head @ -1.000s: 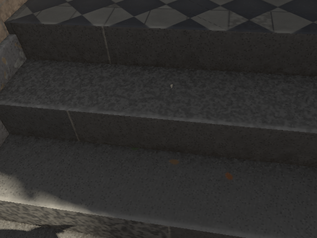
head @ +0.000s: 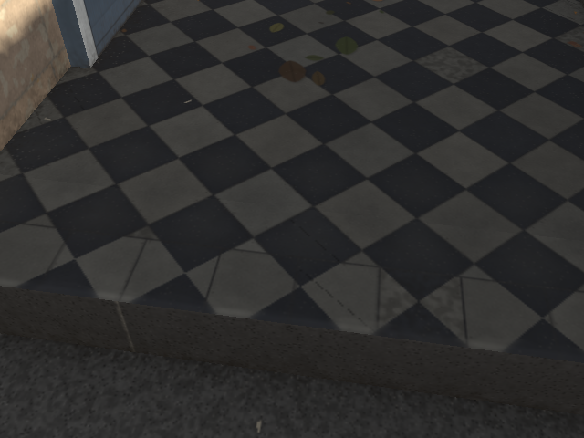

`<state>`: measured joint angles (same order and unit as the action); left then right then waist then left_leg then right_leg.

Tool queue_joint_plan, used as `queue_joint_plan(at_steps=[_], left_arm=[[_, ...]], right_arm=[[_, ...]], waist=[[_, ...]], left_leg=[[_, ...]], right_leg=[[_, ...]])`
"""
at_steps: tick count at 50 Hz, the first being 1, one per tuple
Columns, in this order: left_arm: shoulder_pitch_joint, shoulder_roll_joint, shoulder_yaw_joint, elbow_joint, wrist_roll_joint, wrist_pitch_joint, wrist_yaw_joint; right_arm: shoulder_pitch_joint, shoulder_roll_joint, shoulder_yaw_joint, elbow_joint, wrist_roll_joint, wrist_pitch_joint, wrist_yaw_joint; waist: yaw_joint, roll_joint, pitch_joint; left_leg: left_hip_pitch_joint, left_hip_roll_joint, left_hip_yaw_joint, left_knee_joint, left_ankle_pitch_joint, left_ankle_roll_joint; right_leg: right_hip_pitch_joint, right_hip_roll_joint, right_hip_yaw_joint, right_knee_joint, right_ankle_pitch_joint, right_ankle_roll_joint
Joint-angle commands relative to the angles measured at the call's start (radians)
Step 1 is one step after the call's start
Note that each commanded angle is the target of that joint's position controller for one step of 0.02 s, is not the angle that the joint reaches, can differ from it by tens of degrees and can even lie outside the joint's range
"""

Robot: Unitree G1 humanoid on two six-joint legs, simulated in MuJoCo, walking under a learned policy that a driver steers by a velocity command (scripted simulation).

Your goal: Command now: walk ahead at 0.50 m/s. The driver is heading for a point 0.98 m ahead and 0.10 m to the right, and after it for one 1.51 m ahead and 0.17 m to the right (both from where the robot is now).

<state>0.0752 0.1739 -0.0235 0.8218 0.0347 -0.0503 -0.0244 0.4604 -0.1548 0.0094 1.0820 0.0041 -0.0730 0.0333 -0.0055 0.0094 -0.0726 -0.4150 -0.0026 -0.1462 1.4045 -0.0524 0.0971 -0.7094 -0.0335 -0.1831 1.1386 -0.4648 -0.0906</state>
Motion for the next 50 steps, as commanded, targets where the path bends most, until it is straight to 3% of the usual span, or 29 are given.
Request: queue_joint_plan(at_steps=[1,2,4,7,11,15,17,19,20,21,22,23,24,25,26,27,28,29,30,32,34,36,39,40,44,45,47,49,50], left_arm=[[0.241,-0.112,-0.021,0.175,0.019,-0.002,-0.015],[0.23,-0.144,-0.028,0.21,0.024,-0.01,-0.02],[0.236,-0.118,-0.025,0.24,0.013,-0.016,-0.034],[0.178,-0.085,-0.037,0.224,0.021,-0.016,-0.033],[0.404,-0.022,-0.041,0.295,0.015,-0.029,-0.02],[0.6,-0.021,-0.039,0.332,-0.012,-0.006,0.026],[0.627,0.016,-0.031,0.319,-0.019,0.001,0.062],[0.699,0.032,-0.011,0.347,-0.054,0.018,0.089],[0.611,0.019,-0.015,0.335,-0.058,0.013,0.081],[0.598,0.039,-0.018,0.341,-0.053,-0.002,0.063],[0.656,0.091,-0.011,0.356,-0.033,-0.015,0.056],[0.634,0.143,-0.003,0.363,-0.021,-0.01,0.055],[0.547,0.205,0.017,0.343,-0.016,-0.013,0.057],[0.507,0.156,0.016,0.297,0.0,-0.034,0.049],[0.485,0.055,0.009,0.277,-0.015,-0.064,0.016],[0.396,0.015,0.021,0.259,-0.009,-0.082,-0.022],[0.249,-0.062,0.019,0.159,-0.035,-0.086,-0.051],[0.12,-0.1,-0.004,0.046,-0.035,-0.082,-0.058],[0.094,-0.11,-0.013,-0.01,-0.029,-0.071,-0.047],[0.197,-0.148,-0.046,-0.018,-0.034,-0.055,-0.038],[0.284,-0.138,-0.061,0.009,-0.062,-0.03,-0.031],[0.195,-0.136,-0.077,-0.011,-0.062,-0.008,-0.014],[0.031,-0.171,-0.111,-0.098,-0.051,-0.002,0.005],[-0.044,-0.145,-0.119,-0.134,-0.048,-0.006,0.003],[-0.326,-0.117,-0.141,-0.24,-0.051,-0.023,0.001],[-0.392,-0.148,-0.147,-0.25,-0.041,-0.025,-0.013],[-0.415,-0.159,-0.144,-0.253,-0.044,-0.031,-0.038],[-0.362,-0.099,-0.112,-0.246,-0.055,-0.047,-0.053],[-0.234,-0.04,-0.076,-0.211,-0.057,-0.044,-0.049]], right_arm=[[-0.255,0.029,0.009,-0.253,0.003,-0.032,0.024],[-0.201,0.065,0.028,-0.266,0.012,-0.023,0.024],[-0.157,0.125,0.065,-0.276,0.006,-0.013,0.018],[-0.185,0.076,0.075,-0.283,0.012,0.016,-0.003],[-0.341,0.108,0.092,-0.309,0.007,0.029,-0.035],[-0.689,0.117,0.131,-0.474,0.032,-0.009,-0.004],[-0.765,0.102,0.144,-0.519,0.021,-0.011,0.018],[-0.878,0.121,0.158,-0.569,0.016,-0.005,0.033],[-0.789,0.128,0.154,-0.529,0.021,-0.003,0.045],[-0.755,0.085,0.136,-0.525,0.02,-0.016,0.049],[-0.697,0.034,0.106,-0.516,0.021,-0.022,0.044],[-0.525,-0.024,0.068,-0.466,0.017,-0.014,0.034],[-0.365,-0.099,0.033,-0.424,0.004,-0.008,0.03],[-0.148,-0.166,0.002,-0.334,-0.031,0.004,0.026],[0.009,-0.254,-0.039,-0.251,-0.045,0.046,-0.004],[0.022,-0.248,-0.044,-0.196,-0.054,0.075,-0.033],[-0.052,-0.126,-0.006,-0.154,-0.05,0.07,-0.03],[-0.117,0.001,0.028,-0.103,-0.049,0.056,-0.013],[-0.16,0.057,0.036,-0.06,-0.049,0.038,0.0],[-0.195,0.126,0.05,-0.014,-0.057,0.023,0.03],[-0.24,0.114,0.051,-0.028,-0.069,0.019,0.036],[-0.207,0.08,0.063,-0.014,-0.089,0.005,0.035],[-0.08,0.035,0.075,0.035,-0.058,0.003,0.025],[-0.034,0.015,0.072,0.035,-0.038,0.014,0.019],[0.18,-0.062,0.04,0.053,-0.021,0.02,-0.056],[0.269,-0.036,0.04,0.077,-0.015,0.037,-0.07],[0.235,-0.046,0.027,0.064,0.005,0.036,-0.077],[0.242,-0.073,0.029,0.068,-0.019,0.018,-0.058],[0.258,-0.108,0.025,0.075,-0.032,0.014,-0.054]], waist=[[-0.001,-0.004,0.07],[-0.048,-0.043,0.08],[-0.103,-0.03,0.092],[-0.136,-0.019,0.115],[-0.023,-0.066,0.131],[0.102,-0.085,0.143],[0.118,-0.07,0.122],[0.135,-0.065,0.132],[0.067,-0.116,0.061],[0.02,-0.159,0.004],[-0.02,-0.238,-0.089],[-0.124,-0.345,-0.162],[-0.226,-0.415,-0.206],[-0.257,-0.235,-0.339],[-0.249,0.115,-0.407],[-0.23,0.182,-0.404],[-0.146,0.13,-0.233],[-0.077,0.07,-0.061],[-0.01,-0.021,0.042],[0.096,-0.085,0.067],[0.157,-0.028,0.104],[0.139,0.043,0.106],[0.095,0.075,0.148],[0.068,0.051,0.141],[-0.057,0.068,0.086],[-0.095,0.043,0.055],[-0.065,0.096,0.028],[0.012,0.18,-0.047],[0.072,0.255,-0.113]], left_leg=[[-0.557,-0.001,-0.068,0.566,0.048,0.097],[-0.605,-0.026,-0.089,0.693,0.02,0.124],[-0.735,-0.027,-0.112,0.752,0.066,0.152],[-0.761,-0.028,-0.026,0.602,0.156,0.074],[-1.047,-0.023,0.037,0.827,0.119,0.004],[-1.236,0.05,0.139,0.574,0.04,-0.021],[-1.131,0.108,0.298,0.391,0.021,-0.054],[-0.999,0.168,0.308,0.171,-0.112,-0.044],[-0.719,0.128,0.361,0.019,-0.135,-0.003],[-0.427,0.04,0.445,-0.076,-0.166,0.033],[-0.227,-0.054,0.483,-0.107,-0.29,0.06],[-0.155,-0.074,0.406,-0.208,-0.371,0.09],[-0.047,-0.038,0.261,-0.343,-0.397,0.122],[0.298,0.124,-0.104,-0.438,-0.394,0.215],[0.526,0.275,-0.598,-0.91,-0.631,0.315],[0.481,0.388,-0.937,-1.186,-0.758,0.316],[0.316,0.384,-0.834,-1.175,-0.696,0.208],[0.144,0.352,-0.613,-1.113,-0.602,0.156],[0.031,0.315,-0.392,-1.05,-0.459,0.101],[-0.021,0.212,-0.067,-0.986,-0.211,-0.012],[-0.089,0.173,0.123,-1.016,-0.174,-0.028],[-0.165,0.152,0.193,-1.067,-0.097,0.001],[-0.108,0.161,0.155,-1.102,-0.084,-0.005],[-0.079,0.159,0.153,-1.127,-0.14,-0.021],[0.199,0.258,-0.006,-1.327,-0.092,0.048],[0.336,0.255,0.022,-1.307,0.042,0.044],[0.433,0.284,0.08,-1.348,0.255,0.07],[0.38,0.252,0.183,-1.245,1.034,0.084],[0.492,0.283,0.159,-1.151,1.369,0.102]], right_leg=[[0.266,-0.237,0.621,-0.73,-0.07,-0.077],[0.262,-0.216,0.553,-0.739,0.004,-0.055],[0.288,-0.178,0.371,-0.747,0.168,-0.005],[0.129,-0.123,0.158,-0.8,0.201,0.012],[0.322,-0.179,0.258,-0.827,0.183,-0.059],[0.56,-0.204,0.334,-0.92,0.182,-0.024],[0.57,-0.238,0.341,-1.062,0.245,-0.063],[0.689,-0.289,0.311,-1.186,0.422,-0.067],[0.664,-0.249,0.194,-1.161,0.731,-0.069],[0.596,-0.206,0.103,-1.076,1.294,-0.069],[0.656,-0.236,0.096,-0.961,1.83,-0.087],[0.81,-0.257,0.127,-0.821,2.106,-0.098],[0.85,-0.247,0.132,-0.647,2.1,-0.084],[0.554,-0.183,0.159,-0.373,1.898,-0.075],[0.244,-0.002,0.225,-0.043,1.003,-0.049],[0.098,0.128,0.373,0.523,0.388,-0.014],[-0.089,0.118,0.489,0.863,0.379,-0.037],[-0.229,0.103,0.439,1.023,0.384,-0.073],[-0.314,0.088,0.43,1.096,0.383,-0.116],[-0.383,0.071,0.46,1.101,0.468,-0.166],[-0.446,0.056,0.437,1.013,0.471,-0.134],[-0.498,0.085,0.323,1.108,0.535,-0.08],[-0.675,0.06,0.288,1.135,0.519,-0.047],[-0.679,0.041,0.265,0.962,0.504,-0.03],[-0.694,-0.092,0.057,0.666,0.326,0.049],[-0.716,-0.094,0.017,0.641,0.297,0.049],[-0.521,-0.104,0.009,0.396,0.17,0.01],[-0.101,0.037,-0.109,0.193,-0.018,-0.054],[0.008,0.082,-0.07,0.109,-0.083,-0.08]])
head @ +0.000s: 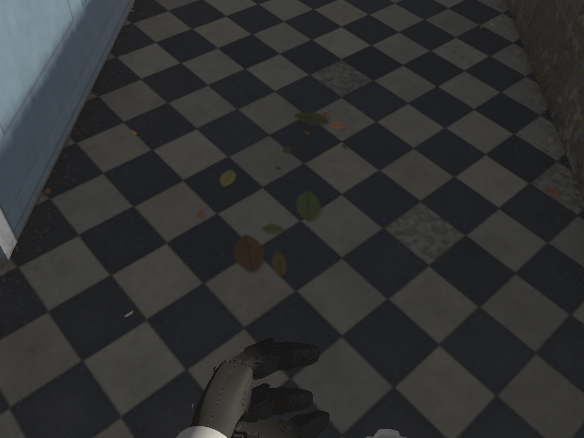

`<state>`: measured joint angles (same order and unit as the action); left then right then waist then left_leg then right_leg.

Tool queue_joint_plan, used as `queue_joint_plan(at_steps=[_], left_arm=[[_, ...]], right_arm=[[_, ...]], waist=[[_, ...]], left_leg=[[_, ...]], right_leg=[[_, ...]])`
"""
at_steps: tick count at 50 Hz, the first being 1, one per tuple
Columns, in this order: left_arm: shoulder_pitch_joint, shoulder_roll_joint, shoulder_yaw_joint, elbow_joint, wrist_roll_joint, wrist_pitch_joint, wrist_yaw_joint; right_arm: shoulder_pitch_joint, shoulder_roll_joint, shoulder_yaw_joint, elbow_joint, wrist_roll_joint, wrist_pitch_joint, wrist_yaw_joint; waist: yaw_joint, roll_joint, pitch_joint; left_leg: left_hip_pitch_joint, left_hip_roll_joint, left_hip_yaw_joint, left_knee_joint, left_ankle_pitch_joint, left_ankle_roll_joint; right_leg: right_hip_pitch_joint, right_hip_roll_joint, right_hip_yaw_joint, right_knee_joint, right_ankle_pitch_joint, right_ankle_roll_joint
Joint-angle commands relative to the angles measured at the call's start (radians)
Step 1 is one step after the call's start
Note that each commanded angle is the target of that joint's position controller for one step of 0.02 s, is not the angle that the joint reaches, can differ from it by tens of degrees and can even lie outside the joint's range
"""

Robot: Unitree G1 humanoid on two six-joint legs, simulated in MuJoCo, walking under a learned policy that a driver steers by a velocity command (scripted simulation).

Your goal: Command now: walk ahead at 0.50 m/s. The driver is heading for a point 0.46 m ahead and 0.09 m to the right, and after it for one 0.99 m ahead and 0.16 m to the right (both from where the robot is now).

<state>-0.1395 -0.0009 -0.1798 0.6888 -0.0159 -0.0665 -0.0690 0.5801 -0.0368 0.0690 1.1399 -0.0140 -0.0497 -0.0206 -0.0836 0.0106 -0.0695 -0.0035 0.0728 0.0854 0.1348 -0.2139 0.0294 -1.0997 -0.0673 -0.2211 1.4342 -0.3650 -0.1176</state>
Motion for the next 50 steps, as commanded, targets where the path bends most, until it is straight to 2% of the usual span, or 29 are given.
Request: queue_joint_plan(at_steps=[1,2,3,4,5,6,7,8,9,12,14,15,18,20,23,27,29,31,32,33,34,35,36,38,39,41,43,46,50], left_arm=[[0.128,0.204,0.114,-0.038,-0.001,-0.024,-0.001],[0.349,0.269,0.144,0.031,0.02,-0.019,-0.008],[0.453,0.33,0.178,0.083,0.039,0.007,0.011],[0.582,0.398,0.207,0.149,0.041,0.043,0.043],[0.551,0.31,0.182,0.185,0.06,0.045,0.061],[0.449,0.17,0.139,0.208,0.056,0.026,0.042],[0.38,0.093,0.126,0.23,0.067,0.004,0.019],[0.359,0.05,0.123,0.269,0.064,-0.013,0.006],[0.342,0.023,0.119,0.297,0.064,-0.024,-0.005],[0.341,0.063,0.127,0.312,0.054,-0.04,-0.018],[0.379,0.124,0.134,0.308,0.049,-0.045,0.004],[0.421,0.145,0.134,0.32,0.046,-0.053,0.018],[0.548,0.242,0.155,0.349,0.031,-0.064,0.059],[0.633,0.259,0.164,0.362,0.029,-0.061,0.077],[0.692,0.257,0.176,0.36,0.028,-0.042,0.09],[0.69,0.273,0.186,0.349,0.022,-0.014,0.093],[0.678,0.297,0.194,0.349,0.018,-0.009,0.094],[0.629,0.309,0.202,0.332,0.019,-0.008,0.095],[0.619,0.32,0.205,0.319,0.018,-0.017,0.087],[0.58,0.304,0.199,0.28,0.037,-0.033,0.083],[0.702,0.18,0.168,0.286,0.056,-0.044,0.076],[0.788,0.2,0.174,0.333,0.034,-0.053,0.067],[0.732,0.259,0.192,0.317,0.004,-0.047,0.064],[0.539,0.284,0.211,0.268,0.015,-0.023,0.087],[0.543,0.271,0.217,0.259,0.016,-0.004,0.098],[0.587,0.209,0.211,0.268,0.013,0.021,0.11],[0.569,0.208,0.212,0.248,0.017,0.035,0.121],[0.484,0.278,0.237,0.189,0.014,0.064,0.125],[0.37,0.308,0.263,0.113,0.011,0.088,0.13]], right_arm=[[0.067,-0.287,-0.05,-0.003,-0.012,-0.011,0.001],[-0.038,-0.311,-0.061,-0.044,-0.017,-0.027,0.003],[0.003,-0.212,-0.058,-0.055,0.006,-0.05,0.024],[-0.066,-0.15,-0.052,-0.06,-0.009,-0.073,0.059],[-0.13,-0.107,-0.065,-0.087,0.0,-0.081,0.1],[-0.279,-0.058,-0.052,-0.202,0.017,-0.078,0.117],[-0.381,-0.068,-0.043,-0.292,0.016,-0.075,0.105],[-0.355,-0.08,-0.045,-0.317,0.011,-0.064,0.086],[-0.278,-0.078,-0.041,-0.312,0.023,-0.049,0.073],[-0.19,-0.072,-0.024,-0.296,0.041,-0.014,0.04],[-0.299,-0.124,-0.029,-0.334,0.027,-0.007,0.024],[-0.356,-0.143,-0.034,-0.355,0.009,-0.014,0.028],[-0.469,-0.184,-0.051,-0.379,0.02,-0.019,0.039],[-0.598,-0.191,-0.06,-0.399,0.031,-0.021,0.047],[-0.701,-0.173,-0.066,-0.416,0.042,-0.023,0.063],[-0.75,-0.155,-0.069,-0.419,0.046,-0.029,0.077],[-0.714,-0.184,-0.08,-0.41,0.039,-0.032,0.075],[-0.553,-0.239,-0.106,-0.353,0.028,-0.045,0.066],[-0.455,-0.278,-0.122,-0.315,0.013,-0.05,0.055],[-0.314,-0.347,-0.137,-0.283,-0.021,-0.052,0.042],[-0.248,-0.394,-0.133,-0.279,-0.058,-0.039,0.027],[-0.213,-0.321,-0.116,-0.281,-0.045,-0.035,0.03],[-0.314,-0.297,-0.118,-0.308,-0.016,-0.029,0.032],[-0.467,-0.22,-0.092,-0.335,0.01,-0.037,0.028],[-0.489,-0.205,-0.084,-0.329,0.006,-0.042,0.027],[-0.489,-0.212,-0.084,-0.306,-0.022,-0.045,0.024],[-0.476,-0.274,-0.102,-0.303,-0.035,-0.037,0.011],[-0.448,-0.346,-0.132,-0.319,-0.014,-0.004,-0.019],[-0.433,-0.353,-0.153,-0.322,0.0,0.021,-0.052]], waist=[[0.236,0.313,-0.172],[0.318,0.293,-0.284],[0.282,0.012,-0.384],[0.32,-0.276,-0.368],[0.265,-0.224,-0.29],[0.177,-0.136,-0.08],[0.127,-0.035,0.026],[0.058,0.052,0.048],[-0.001,0.055,0.06],[-0.066,-0.005,0.081],[-0.022,-0.036,0.084],[-0.002,-0.065,0.065],[0.065,-0.096,0.034],[0.131,-0.055,0.05],[0.169,-0.063,0.103],[0.159,-0.117,0.129],[0.13,-0.161,0.101],[0.051,-0.168,0.036],[0.017,-0.165,-0.022],[-0.023,-0.114,-0.151],[0.035,0.189,-0.314],[0.026,0.205,-0.485],[0.046,0.167,-0.387],[0.086,-0.001,-0.149],[0.122,-0.004,-0.106],[0.159,0.027,-0.064],[0.156,0.071,-0.061],[0.113,0.095,-0.059],[0.084,0.092,0.014]], left_leg=[[0.163,0.221,-0.065,0.244,1.67,0.168],[0.026,0.197,-0.062,0.449,1.73,0.175],[-0.303,0.047,-0.084,0.708,1.408,0.147],[-0.584,-0.131,-0.174,1.119,0.223,0.116],[-0.75,-0.19,-0.36,1.663,0.063,0.094],[-0.906,-0.16,-0.353,1.865,0.053,0.128],[-0.917,-0.128,-0.329,1.894,0.107,0.176],[-0.91,-0.115,-0.341,1.885,0.137,0.199],[-0.907,-0.109,-0.352,1.852,0.147,0.209],[-0.955,-0.085,-0.322,1.65,0.217,0.196],[-0.887,-0.081,-0.208,1.378,0.285,0.131],[-0.858,-0.069,-0.174,1.311,0.327,0.099],[-0.898,-0.002,-0.099,1.097,0.364,0.052],[-0.981,0.031,-0.088,0.958,0.37,0.036],[-1.049,0.04,-0.085,0.764,0.318,0.024],[-0.801,-0.03,-0.007,0.514,0.218,0.018],[-0.652,-0.075,0.004,0.444,0.191,0.043],[-0.467,-0.125,0.016,0.282,0.272,0.086],[-0.276,-0.108,-0.005,0.233,0.41,0.11],[0.06,0.041,-0.139,0.388,0.803,0.16],[0.415,0.344,-0.448,0.472,1.39,0.347],[0.416,0.376,-0.55,0.411,1.348,0.428],[0.271,0.32,-0.47,0.335,1.059,0.4],[-0.064,0.225,-0.318,0.228,0.778,0.304],[-0.189,0.195,-0.246,0.197,0.722,0.274],[-0.333,0.152,-0.152,0.159,0.678,0.235],[-0.357,0.147,-0.119,0.149,0.64,0.234],[-0.323,0.21,-0.178,0.093,0.221,0.253],[-0.296,0.264,-0.216,0.045,-0.047,0.243]], right_leg=[[0.479,0.102,0.068,-0.278,-0.151,-0.078],[0.739,0.018,0.292,-0.302,-0.031,-0.131],[1.018,-0.103,0.701,-0.614,-0.309,-0.231],[1.188,-0.233,1.141,-1.097,-0.447,-0.318],[1.063,-0.274,1.276,-1.181,-0.417,-0.263],[0.845,-0.262,1.079,-1.115,-0.34,-0.177],[0.678,-0.227,0.828,-1.047,-0.208,-0.103],[0.634,-0.183,0.657,-1.021,-0.062,-0.041],[0.609,-0.138,0.522,-1.007,0.021,-0.001],[0.611,-0.058,0.255,-1.049,0.204,0.05],[0.568,-0.024,0.152,-1.155,0.269,0.021],[0.574,-0.02,0.173,-1.19,0.319,-0.003],[0.802,-0.061,0.232,-1.257,0.41,-0.012],[0.994,-0.12,0.295,-1.281,0.429,0.0],[1.192,-0.179,0.312,-1.283,0.478,-0.001],[1.188,-0.153,0.215,-1.211,0.799,0.005],[1.205,-0.147,0.202,-1.129,1.017,0.0],[1.243,-0.118,0.198,-0.957,1.13,0.019],[1.174,-0.083,0.199,-0.842,1.052,0.04],[0.933,-0.037,0.199,-0.641,0.748,0.06],[0.599,0.132,0.19,-0.261,-0.159,0.121],[0.606,0.135,0.4,-0.077,-0.294,0.141],[0.558,0.088,0.388,-0.045,-0.23,0.157],[0.554,0.015,0.341,-0.139,-0.115,0.175],[0.629,-0.008,0.336,-0.207,-0.091,0.178],[0.74,-0.017,0.305,-0.369,-0.078,0.18],[0.764,-0.009,0.27,-0.485,-0.052,0.184],[0.691,-0.025,0.252,-0.488,-0.016,0.176],[0.565,-0.046,0.248,-0.434,-0.038,0.161]])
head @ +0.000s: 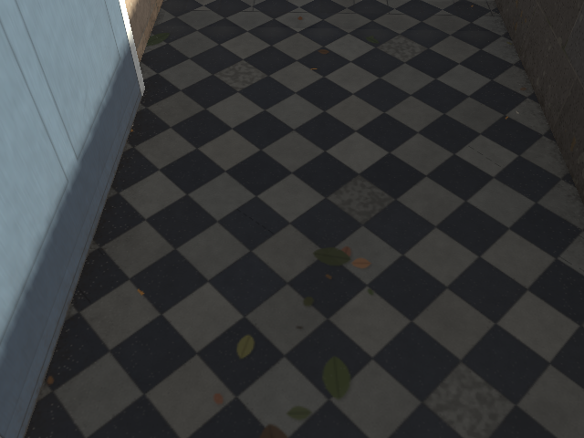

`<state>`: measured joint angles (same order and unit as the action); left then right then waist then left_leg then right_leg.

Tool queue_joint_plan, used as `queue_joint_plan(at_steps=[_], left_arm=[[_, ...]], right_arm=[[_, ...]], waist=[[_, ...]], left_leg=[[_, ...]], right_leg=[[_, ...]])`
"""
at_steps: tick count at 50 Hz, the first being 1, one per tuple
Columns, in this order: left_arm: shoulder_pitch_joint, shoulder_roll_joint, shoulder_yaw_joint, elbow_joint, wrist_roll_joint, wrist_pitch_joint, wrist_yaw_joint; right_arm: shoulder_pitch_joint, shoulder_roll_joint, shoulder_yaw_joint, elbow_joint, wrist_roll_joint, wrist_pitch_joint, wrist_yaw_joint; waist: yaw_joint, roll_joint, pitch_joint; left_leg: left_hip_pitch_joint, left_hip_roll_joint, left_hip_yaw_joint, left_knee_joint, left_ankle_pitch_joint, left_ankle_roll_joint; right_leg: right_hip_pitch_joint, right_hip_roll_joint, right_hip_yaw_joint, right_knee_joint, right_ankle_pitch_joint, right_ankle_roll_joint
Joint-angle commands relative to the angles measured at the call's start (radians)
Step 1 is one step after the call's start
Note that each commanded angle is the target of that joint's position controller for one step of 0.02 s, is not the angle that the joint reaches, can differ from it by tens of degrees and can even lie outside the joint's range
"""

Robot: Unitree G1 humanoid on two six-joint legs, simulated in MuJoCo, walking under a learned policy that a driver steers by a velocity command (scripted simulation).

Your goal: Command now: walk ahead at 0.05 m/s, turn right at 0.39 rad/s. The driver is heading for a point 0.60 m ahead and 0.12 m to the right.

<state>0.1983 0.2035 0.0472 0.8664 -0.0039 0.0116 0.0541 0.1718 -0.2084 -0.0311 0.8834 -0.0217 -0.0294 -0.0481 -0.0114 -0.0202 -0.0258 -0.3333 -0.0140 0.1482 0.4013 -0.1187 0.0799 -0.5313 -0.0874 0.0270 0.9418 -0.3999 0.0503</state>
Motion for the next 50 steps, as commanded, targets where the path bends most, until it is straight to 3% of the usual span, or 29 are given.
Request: queue_joint_plan(at_steps=[1,5,8,9,10,11,12,13,14,15,17,20,23,28,30,31,32,33,34,35,36,39,41,42,43,44,47,50], left_arm=[[0.022,0.096,0.037,-0.073,-0.001,0.01,0.006],[0.019,0.078,0.039,-0.094,-0.008,0.003,-0.011],[0.099,0.093,0.052,-0.086,0.001,0.003,-0.036],[0.133,0.137,0.067,-0.089,0.012,0.004,-0.039],[0.145,0.25,0.092,-0.115,0.023,0.005,-0.026],[0.142,0.284,0.093,-0.15,0.037,-0.008,-0.029],[0.137,0.249,0.088,-0.161,0.044,-0.028,-0.034],[0.074,0.244,0.086,-0.181,0.029,-0.039,-0.031],[0.009,0.226,0.082,-0.207,0.011,-0.042,-0.028],[-0.027,0.211,0.075,-0.223,-0.002,-0.04,-0.025],[-0.011,0.182,0.063,-0.239,0.001,-0.039,-0.019],[0.045,0.186,0.066,-0.242,-0.008,-0.031,-0.009],[0.043,0.191,0.066,-0.259,0.003,-0.021,-0.004],[0.006,0.187,0.06,-0.279,0.002,-0.006,-0.012],[-0.02,0.168,0.049,-0.284,-0.007,-0.004,-0.016],[-0.025,0.158,0.045,-0.283,-0.015,-0.004,-0.016],[-0.001,0.136,0.039,-0.28,-0.007,-0.008,-0.013],[0.031,0.088,0.027,-0.288,0.022,-0.014,-0.015],[0.018,0.092,0.031,-0.313,0.026,-0.017,-0.017],[-0.031,0.142,0.04,-0.313,0.028,-0.019,-0.019],[-0.062,0.149,0.046,-0.312,0.019,-0.019,-0.021],[-0.056,0.084,0.031,-0.296,0.026,-0.007,-0.025],[-0.056,0.099,0.03,-0.309,0.026,-0.004,-0.027],[-0.054,0.138,0.04,-0.301,0.016,-0.003,-0.027],[-0.032,0.105,0.037,-0.296,0.012,-0.006,-0.031],[-0.026,0.091,0.032,-0.289,0.016,-0.009,-0.033],[-0.038,0.091,0.033,-0.289,0.018,-0.02,-0.031],[-0.031,0.081,0.031,-0.289,0.016,-0.024,-0.029]], right_arm=[[-0.028,-0.181,-0.057,-0.068,0.009,0.003,-0.029],[-0.046,-0.192,-0.072,-0.072,0.017,0.016,-0.029],[-0.053,-0.179,-0.071,-0.066,0.042,0.035,-0.023],[-0.01,-0.148,-0.067,-0.049,0.045,0.042,-0.017],[-0.01,-0.085,-0.053,-0.077,0.014,0.044,-0.005],[-0.112,-0.107,-0.061,-0.131,0.001,0.033,-0.009],[-0.165,-0.128,-0.069,-0.147,0.004,0.031,-0.005],[-0.147,-0.132,-0.072,-0.145,0.013,0.028,-0.001],[-0.122,-0.141,-0.078,-0.127,0.008,0.028,-0.005],[-0.114,-0.154,-0.084,-0.13,0.001,0.029,-0.01],[-0.105,-0.143,-0.083,-0.145,0.007,0.026,-0.012],[-0.126,-0.108,-0.065,-0.174,0.017,0.025,-0.015],[-0.131,-0.095,-0.052,-0.186,0.023,0.027,-0.006],[-0.102,-0.115,-0.052,-0.183,0.037,0.016,0.009],[-0.065,-0.1,-0.05,-0.175,0.029,0.003,0.009],[-0.033,-0.098,-0.049,-0.165,0.024,-0.004,0.014],[-0.003,-0.125,-0.056,-0.166,0.007,-0.009,0.015],[0.022,-0.193,-0.067,-0.178,-0.017,-0.01,0.016],[-0.022,-0.172,-0.059,-0.177,-0.021,-0.01,0.021],[-0.088,-0.118,-0.046,-0.208,-0.021,-0.017,0.025],[-0.116,-0.107,-0.044,-0.216,-0.016,-0.019,0.022],[-0.105,-0.108,-0.036,-0.208,0.009,-0.025,0.017],[-0.045,-0.096,-0.032,-0.196,0.002,-0.028,0.023],[-0.004,-0.104,-0.035,-0.2,-0.001,-0.031,0.027],[-0.021,-0.111,-0.036,-0.197,-0.001,-0.03,0.026],[-0.036,-0.104,-0.035,-0.201,0.003,-0.029,0.024],[-0.024,-0.084,-0.033,-0.203,0.007,-0.024,0.02],[-0.015,-0.071,-0.032,-0.198,0.007,-0.022,0.021]], waist=[[0.01,0.114,-0.027],[0.008,0.119,-0.054],[0.053,0.121,-0.067],[0.055,0.047,-0.043],[0.014,-0.234,-0.027],[0.049,-0.288,-0.009],[0.06,-0.179,-0.034],[0.026,-0.132,-0.049],[0.002,-0.089,-0.067],[-0.011,-0.089,-0.075],[-0.017,-0.095,-0.112],[0.003,-0.098,-0.107],[0.024,-0.127,-0.114],[0.035,-0.145,-0.085],[0.01,-0.144,-0.079],[-0.011,-0.134,-0.071],[-0.006,-0.099,-0.09],[0.03,0.089,-0.117],[0.054,0.312,-0.077],[0.03,0.285,-0.067],[0.029,0.238,-0.058],[0.043,0.172,-0.049],[0.022,0.133,-0.039],[-0.012,0.052,-0.033],[0.018,0.047,-0.024],[0.019,0.04,-0.009],[0.004,-0.018,-0.009],[0.003,-0.024,-0.005]], left_leg=[[0.049,0.349,-0.261,-0.214,-0.131,0.187],[0.099,0.332,-0.172,-0.153,-0.033,0.159],[0.092,0.302,-0.099,-0.028,-0.022,0.082],[0.022,0.247,-0.042,0.114,-0.095,0.006],[-0.232,0.115,0.061,0.432,-0.369,-0.097],[-0.393,0.009,-0.059,0.616,-0.538,-0.127],[-0.415,0.025,-0.158,0.733,-0.482,-0.119],[-0.427,0.039,-0.191,0.757,-0.382,-0.111],[-0.417,0.051,-0.208,0.762,-0.322,-0.113],[-0.396,0.053,-0.21,0.77,-0.284,-0.12],[-0.348,0.033,-0.204,0.786,-0.235,-0.13],[-0.366,0.027,-0.209,0.641,-0.213,-0.142],[-0.274,0.034,-0.202,0.503,-0.222,-0.149],[-0.111,0.025,-0.173,0.34,-0.265,-0.14],[-0.016,0.014,-0.144,0.163,-0.172,-0.122],[0.074,0.013,-0.138,0.02,-0.021,-0.105],[0.182,0.075,-0.204,-0.013,0.096,-0.079],[0.282,0.238,-0.356,-0.007,0.317,-0.022],[0.2,0.347,-0.463,-0.033,0.355,0.118],[0.131,0.347,-0.479,-0.07,0.251,0.16],[0.127,0.295,-0.441,-0.057,0.192,0.131],[0.086,0.199,-0.327,-0.016,0.125,0.043],[0.051,0.141,-0.286,-0.001,-0.038,-0.007],[0.033,0.106,-0.258,-0.012,-0.089,-0.026],[0.049,0.099,-0.24,-0.004,-0.126,-0.033],[0.045,0.093,-0.228,0.006,-0.145,-0.035],[0.063,0.075,-0.199,0.041,-0.113,-0.039],[0.069,0.068,-0.19,0.052,-0.122,-0.04]], right_leg=[[-0.008,-0.026,-0.007,0.042,-0.007,-0.011],[0.086,0.004,-0.071,-0.137,0.006,-0.035],[0.245,0.061,-0.129,-0.415,0.172,-0.093],[0.313,0.031,-0.033,-0.541,0.258,-0.139],[0.419,-0.212,0.311,-0.592,0.527,-0.24],[0.381,-0.314,0.476,-0.625,0.615,-0.383],[0.379,-0.265,0.425,-0.622,0.557,-0.371],[0.385,-0.205,0.354,-0.607,0.524,-0.311],[0.38,-0.17,0.311,-0.591,0.504,-0.266],[0.356,-0.156,0.283,-0.585,0.534,-0.255],[0.349,-0.127,0.256,-0.567,0.609,-0.265],[0.42,-0.124,0.272,-0.559,0.609,-0.276],[0.41,-0.127,0.275,-0.553,0.566,-0.282],[0.359,-0.129,0.308,-0.527,0.608,-0.29],[0.344,-0.097,0.295,-0.488,0.613,-0.259],[0.307,-0.069,0.282,-0.472,0.566,-0.225],[0.247,-0.029,0.265,-0.442,0.429,-0.177],[0.145,0.072,0.173,-0.296,0.175,-0.117],[0.07,0.13,0.086,-0.291,-0.094,-0.062],[0.12,0.087,0.069,-0.233,-0.106,-0.029],[0.137,0.08,0.057,-0.236,-0.034,-0.02],[0.27,0.056,0.058,-0.398,0.183,-0.016],[0.328,0.04,0.082,-0.432,0.332,-0.033],[0.326,0.044,0.083,-0.403,0.321,-0.057],[0.305,0.053,0.082,-0.418,0.277,-0.06],[0.299,0.05,0.088,-0.435,0.269,-0.058],[0.288,0.048,0.094,-0.446,0.293,-0.057],[0.276,0.049,0.097,-0.452,0.266,-0.057]])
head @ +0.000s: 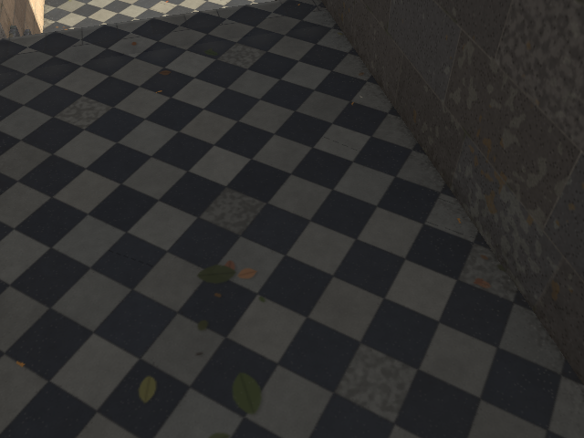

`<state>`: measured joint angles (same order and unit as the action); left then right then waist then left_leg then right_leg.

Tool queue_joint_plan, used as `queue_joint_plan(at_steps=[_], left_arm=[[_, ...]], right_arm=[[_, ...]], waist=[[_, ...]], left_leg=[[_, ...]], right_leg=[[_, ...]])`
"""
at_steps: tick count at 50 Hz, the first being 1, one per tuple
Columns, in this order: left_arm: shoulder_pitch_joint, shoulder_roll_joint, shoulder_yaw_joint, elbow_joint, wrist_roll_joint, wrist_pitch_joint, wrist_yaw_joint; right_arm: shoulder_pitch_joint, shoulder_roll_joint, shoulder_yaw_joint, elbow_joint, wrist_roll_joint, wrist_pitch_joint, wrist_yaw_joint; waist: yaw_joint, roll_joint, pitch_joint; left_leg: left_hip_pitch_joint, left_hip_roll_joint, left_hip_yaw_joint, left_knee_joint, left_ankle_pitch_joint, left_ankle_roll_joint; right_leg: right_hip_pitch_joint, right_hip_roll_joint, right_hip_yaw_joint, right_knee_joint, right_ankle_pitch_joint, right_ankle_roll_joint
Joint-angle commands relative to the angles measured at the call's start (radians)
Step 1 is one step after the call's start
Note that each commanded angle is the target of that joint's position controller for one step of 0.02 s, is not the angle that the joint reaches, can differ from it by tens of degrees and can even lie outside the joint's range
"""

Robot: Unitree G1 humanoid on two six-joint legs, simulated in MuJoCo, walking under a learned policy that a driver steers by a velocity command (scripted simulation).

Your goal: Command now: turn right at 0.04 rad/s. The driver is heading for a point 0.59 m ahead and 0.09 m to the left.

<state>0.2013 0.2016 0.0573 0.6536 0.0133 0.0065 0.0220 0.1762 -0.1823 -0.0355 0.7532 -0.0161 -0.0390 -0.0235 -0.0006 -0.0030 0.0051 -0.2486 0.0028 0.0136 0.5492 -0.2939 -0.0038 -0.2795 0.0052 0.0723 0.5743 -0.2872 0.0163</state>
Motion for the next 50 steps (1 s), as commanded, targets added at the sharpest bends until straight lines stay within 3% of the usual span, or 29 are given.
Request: queue_joint_plan(at_steps=[1,13,14,16,18,22,25,27,28,30,31,32,33,34,35,36,38,39,40,41,43,45,48,50], left_arm=[[-0.033,0.082,0.021,-0.077,-0.002,-0.02,0.005],[-0.013,0.059,0.018,-0.073,-0.005,-0.027,0.01],[0.005,0.049,0.016,-0.063,-0.003,-0.025,0.01],[0.032,0.075,0.026,-0.052,-0.014,-0.023,0.012],[0.043,0.078,0.023,-0.048,-0.025,-0.042,0.011],[0.075,0.069,0.017,-0.034,-0.037,-0.085,-0.006],[0.129,0.089,0.017,-0.025,-0.041,-0.1,-0.022],[0.205,0.144,0.027,-0.015,-0.042,-0.107,-0.029],[0.228,0.164,0.032,-0.012,-0.043,-0.108,-0.032],[0.225,0.171,0.036,-0.017,-0.034,-0.106,-0.035],[0.18,0.178,0.038,-0.031,-0.035,-0.096,-0.037],[0.074,0.176,0.035,-0.061,-0.036,-0.081,-0.036],[-0.044,0.147,0.026,-0.106,-0.039,-0.077,-0.03],[-0.069,0.092,0.01,-0.155,-0.043,-0.095,-0.015],[-0.031,0.117,0.006,-0.135,-0.043,-0.109,-0.007],[-0.023,0.129,0.01,-0.12,-0.05,-0.115,-0.015],[-0.052,0.1,-0.001,-0.111,-0.039,-0.113,-0.03],[-0.068,0.094,0.001,-0.111,-0.031,-0.112,-0.036],[-0.065,0.077,-0.004,-0.106,-0.034,-0.108,-0.045],[-0.062,0.064,-0.01,-0.1,-0.032,-0.105,-0.053],[-0.12,0.049,-0.022,-0.107,-0.022,-0.104,-0.061],[-0.233,0.02,-0.038,-0.131,-0.022,-0.115,-0.068],[-0.317,0.069,-0.025,-0.155,-0.042,-0.12,-0.072],[-0.313,0.113,-0.008,-0.154,-0.044,-0.121,-0.074]], right_arm=[[-0.018,-0.092,-0.027,-0.066,0.001,-0.012,-0.003],[0.021,-0.075,-0.033,-0.04,0.004,-0.017,-0.006],[0.043,-0.068,-0.032,-0.029,0.003,-0.015,-0.007],[0.057,-0.1,-0.044,-0.024,0.016,-0.011,-0.013],[0.067,-0.109,-0.045,-0.028,0.027,-0.02,-0.016],[0.089,-0.1,-0.041,-0.021,0.038,-0.057,-0.002],[0.071,-0.081,-0.031,-0.037,0.038,-0.08,0.017],[0.033,-0.062,-0.021,-0.064,0.049,-0.098,0.026],[0.014,-0.077,-0.022,-0.078,0.05,-0.105,0.031],[0.014,-0.085,-0.021,-0.084,0.047,-0.107,0.043],[0.058,-0.082,-0.018,-0.072,0.048,-0.104,0.051],[0.181,-0.086,-0.024,-0.024,0.042,-0.102,0.056],[0.35,-0.15,-0.049,0.033,0.021,-0.097,0.053],[0.477,-0.322,-0.094,0.047,0.005,-0.094,0.055],[0.437,-0.267,-0.073,0.013,0.004,-0.088,0.057],[0.377,-0.192,-0.05,-0.008,0.006,-0.082,0.047],[0.313,-0.152,-0.031,-0.02,0.011,-0.064,0.038],[0.301,-0.128,-0.019,-0.012,0.008,-0.056,0.035],[0.308,-0.105,-0.01,0.003,0.009,-0.047,0.032],[0.304,-0.106,-0.008,0.009,0.011,-0.045,0.028],[0.263,-0.128,-0.008,0.013,0.009,-0.044,0.017],[0.274,-0.168,-0.013,0.025,0.018,-0.045,0.004],[0.3,-0.216,-0.021,0.055,0.043,-0.057,-0.003],[0.298,-0.226,-0.024,0.069,0.042,-0.054,0.0]], waist=[[-0.007,-0.039,-0.032],[-0.01,-0.007,-0.025],[-0.009,-0.006,-0.044],[-0.007,0.008,0.007],[-0.011,0.01,0.073],[-0.009,0.005,0.078],[0.01,-0.073,0.077],[0.024,-0.204,0.074],[0.032,-0.223,0.082],[0.02,-0.181,0.048],[-0.012,-0.157,0.021],[-0.092,-0.13,-0.007],[-0.178,-0.035,-0.037],[-0.191,0.322,-0.061],[-0.161,0.312,-0.059],[-0.123,0.184,0.017],[-0.079,0.037,0.06],[-0.063,0.045,0.065],[-0.051,0.067,0.068],[-0.044,0.078,0.067],[-0.036,0.053,0.079],[-0.065,0.055,0.088],[-0.069,0.086,0.086],[-0.046,0.11,0.053]], left_leg=[[-0.019,0.051,-0.054,-0.096,0.052,0.042],[-0.03,0.041,-0.048,-0.082,0.054,0.024],[-0.026,0.033,-0.041,-0.089,-0.035,0.027],[-0.073,0.02,-0.045,-0.09,-0.287,0.056],[-0.127,0.038,-0.083,-0.098,-0.415,0.092],[-0.15,0.06,-0.13,-0.059,-0.415,0.131],[-0.222,0.02,-0.073,0.056,-0.32,0.125],[-0.332,-0.02,-0.003,0.232,-0.171,0.109],[-0.385,-0.01,-0.022,0.264,-0.153,0.118],[-0.424,0.004,-0.038,0.268,-0.24,0.132],[-0.333,0.003,-0.025,0.185,-0.22,0.135],[-0.074,-0.009,-0.01,0.024,-0.093,0.141],[0.237,0.033,-0.13,-0.095,-0.029,0.16],[0.449,0.253,-0.566,-0.232,0.032,0.274],[0.474,0.358,-0.738,-0.279,0.126,0.36],[0.463,0.356,-0.638,-0.252,0.192,0.354],[0.392,0.287,-0.438,-0.265,0.265,0.29],[0.357,0.254,-0.361,-0.288,0.32,0.252],[0.324,0.227,-0.305,-0.31,0.355,0.231],[0.291,0.208,-0.257,-0.326,0.415,0.22],[0.174,0.149,-0.143,-0.363,0.476,0.194],[0.096,0.125,-0.095,-0.407,0.482,0.176],[0.195,0.175,-0.108,-0.416,0.534,0.168],[0.304,0.206,-0.107,-0.347,0.726,0.151]], right_leg=[[0.023,-0.044,0.051,-0.086,0.148,-0.024],[0.012,-0.04,0.047,-0.076,0.112,-0.039],[0.02,-0.029,0.037,-0.082,0.011,-0.041],[-0.037,-0.001,0.016,-0.074,-0.293,-0.059],[-0.094,-0.012,0.029,-0.072,-0.4,-0.08],[-0.082,-0.039,0.064,-0.05,-0.378,-0.109],[-0.007,-0.088,0.178,-0.118,-0.401,-0.174],[0.099,-0.223,0.436,-0.234,-0.366,-0.274],[0.138,-0.276,0.529,-0.242,-0.248,-0.313],[0.205,-0.3,0.505,-0.189,-0.008,-0.311],[0.163,-0.281,0.431,-0.158,0.07,-0.282],[0.006,-0.219,0.303,-0.107,0.132,-0.221],[-0.227,-0.1,0.134,0.097,0.261,-0.13],[-0.513,0.081,-0.062,0.515,0.129,-0.019],[-0.649,0.065,0.027,0.654,-0.223,-0.014],[-0.731,0.009,0.041,0.755,-0.2,-0.023],[-0.761,-0.064,-0.014,0.735,-0.071,-0.028],[-0.735,-0.095,-0.031,0.702,-0.021,-0.027],[-0.71,-0.104,-0.051,0.685,0.011,-0.023],[-0.685,-0.11,-0.07,0.645,0.053,-0.018],[-0.564,-0.095,-0.109,0.457,0.184,-0.012],[-0.415,-0.052,-0.146,0.221,0.313,-0.007],[-0.344,-0.022,-0.132,0.028,0.379,-0.023],[-0.298,0.003,-0.124,-0.037,0.364,-0.063]])
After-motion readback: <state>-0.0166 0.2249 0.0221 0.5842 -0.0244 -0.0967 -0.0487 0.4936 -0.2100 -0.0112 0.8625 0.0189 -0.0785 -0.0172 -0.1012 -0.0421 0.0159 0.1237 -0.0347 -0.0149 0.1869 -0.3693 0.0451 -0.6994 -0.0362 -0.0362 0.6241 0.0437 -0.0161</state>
